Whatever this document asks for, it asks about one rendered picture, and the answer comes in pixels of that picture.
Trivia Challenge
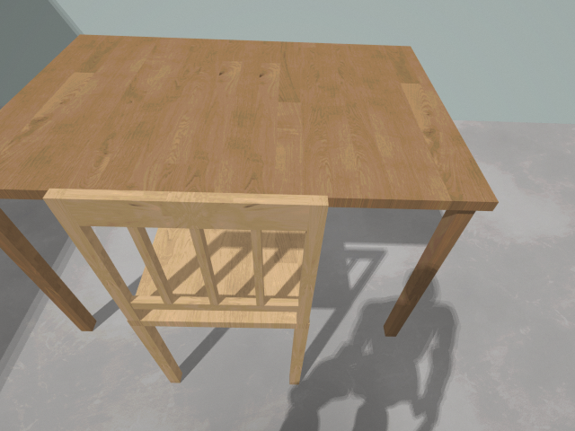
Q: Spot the chair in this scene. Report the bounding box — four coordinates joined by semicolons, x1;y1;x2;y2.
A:
43;189;329;384

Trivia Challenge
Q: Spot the table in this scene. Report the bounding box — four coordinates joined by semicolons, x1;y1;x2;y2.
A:
0;34;499;337

